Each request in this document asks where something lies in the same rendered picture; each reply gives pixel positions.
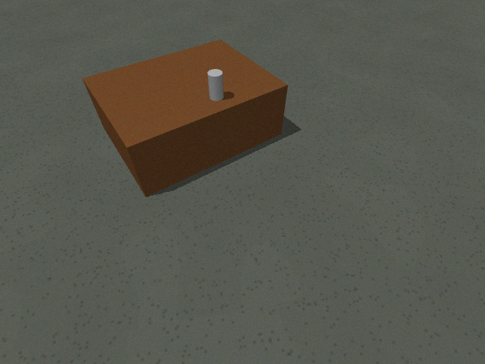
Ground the can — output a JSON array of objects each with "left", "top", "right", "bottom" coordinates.
[{"left": 208, "top": 69, "right": 224, "bottom": 101}]

